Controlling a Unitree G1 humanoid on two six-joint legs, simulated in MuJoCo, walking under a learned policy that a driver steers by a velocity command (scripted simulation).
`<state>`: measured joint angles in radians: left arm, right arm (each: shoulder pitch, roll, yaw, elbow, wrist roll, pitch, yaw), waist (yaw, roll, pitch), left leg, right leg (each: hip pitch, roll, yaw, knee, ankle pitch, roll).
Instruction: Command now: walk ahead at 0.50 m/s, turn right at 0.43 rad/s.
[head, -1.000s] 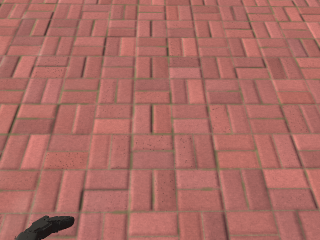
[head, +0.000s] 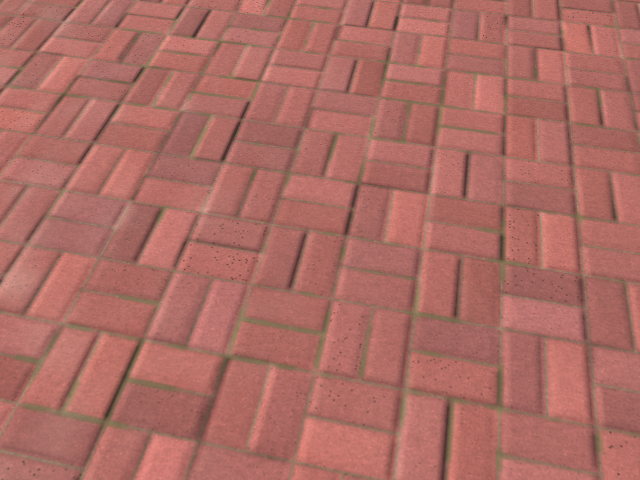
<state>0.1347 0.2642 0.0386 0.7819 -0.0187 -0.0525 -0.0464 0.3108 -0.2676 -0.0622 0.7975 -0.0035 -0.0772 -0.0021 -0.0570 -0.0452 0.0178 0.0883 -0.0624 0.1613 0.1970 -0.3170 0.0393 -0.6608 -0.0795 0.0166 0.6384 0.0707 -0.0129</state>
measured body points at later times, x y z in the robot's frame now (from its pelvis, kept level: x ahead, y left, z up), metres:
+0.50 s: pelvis +0.30 -0.03 +0.00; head +0.33 -0.05 +0.45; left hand +0.43 +0.24 -0.10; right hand +0.45 -0.33 -0.08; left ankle +0.50 +0.07 -0.71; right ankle +0.19 -0.11 -0.73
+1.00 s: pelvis +0.55 -0.11 +0.00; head +0.57 -0.13 +0.45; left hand +0.86 -0.05 -0.07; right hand +0.38 -0.35 -0.12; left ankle +0.50 +0.06 -0.73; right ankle +0.60 -0.32 -0.70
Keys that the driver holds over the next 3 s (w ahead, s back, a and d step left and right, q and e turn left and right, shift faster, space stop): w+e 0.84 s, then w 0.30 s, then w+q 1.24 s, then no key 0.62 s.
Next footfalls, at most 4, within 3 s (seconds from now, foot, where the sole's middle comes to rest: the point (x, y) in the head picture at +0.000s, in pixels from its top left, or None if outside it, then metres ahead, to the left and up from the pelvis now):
0.10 right None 0.23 -0.12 -0.77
0.56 left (298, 453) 0.54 0.04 -0.77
1.08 right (467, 393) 0.65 -0.34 -0.77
1.60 left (417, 257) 1.03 -0.29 -0.77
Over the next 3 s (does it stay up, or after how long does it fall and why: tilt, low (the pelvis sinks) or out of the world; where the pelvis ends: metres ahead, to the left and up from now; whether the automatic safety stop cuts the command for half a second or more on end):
stays up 1.43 -0.40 0.00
